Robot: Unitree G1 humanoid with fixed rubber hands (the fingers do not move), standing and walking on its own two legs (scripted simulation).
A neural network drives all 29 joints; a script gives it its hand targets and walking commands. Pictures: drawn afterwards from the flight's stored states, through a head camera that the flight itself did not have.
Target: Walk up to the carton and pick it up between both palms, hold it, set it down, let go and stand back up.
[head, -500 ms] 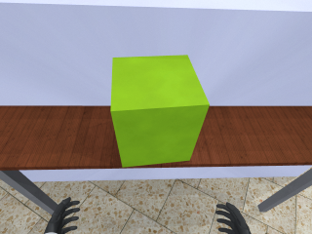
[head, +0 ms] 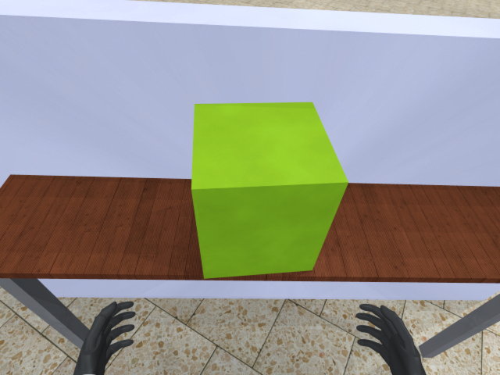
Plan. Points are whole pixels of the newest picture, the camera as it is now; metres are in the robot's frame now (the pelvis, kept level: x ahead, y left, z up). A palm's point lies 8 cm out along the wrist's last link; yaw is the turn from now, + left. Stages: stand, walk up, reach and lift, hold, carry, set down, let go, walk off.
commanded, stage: reach and lift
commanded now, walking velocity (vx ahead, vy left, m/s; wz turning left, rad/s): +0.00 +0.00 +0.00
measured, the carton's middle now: (257, 192) +0.42 +0.01 +0.06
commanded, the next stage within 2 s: none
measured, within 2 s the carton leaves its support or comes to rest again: neither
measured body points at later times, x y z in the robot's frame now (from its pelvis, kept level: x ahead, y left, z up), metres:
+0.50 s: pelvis -0.02 -0.01 +0.00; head -0.01 -0.01 +0.45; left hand +0.21 +0.21 +0.05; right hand +0.23 -0.21 +0.05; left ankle +0.00 +0.13 -0.75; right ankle -0.04 -0.12 -0.75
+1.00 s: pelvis -0.01 -0.01 +0.00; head +0.00 -0.01 +0.45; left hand +0.28 +0.22 +0.11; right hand +0.32 -0.21 +0.10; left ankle +0.00 +0.13 -0.75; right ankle -0.04 -0.12 -0.75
